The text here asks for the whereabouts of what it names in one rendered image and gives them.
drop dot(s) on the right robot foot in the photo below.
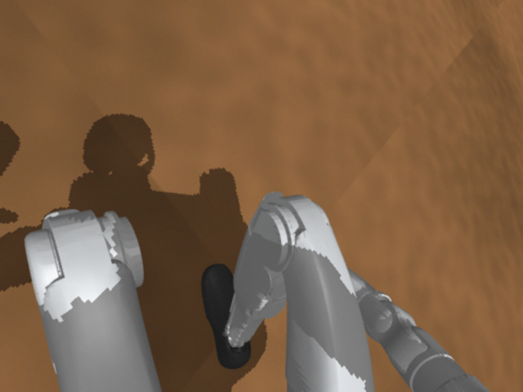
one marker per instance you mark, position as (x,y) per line
(218,290)

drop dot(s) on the right robot arm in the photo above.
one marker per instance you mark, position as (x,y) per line
(423,364)

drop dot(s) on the right robot hand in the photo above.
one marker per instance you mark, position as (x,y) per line
(362,288)

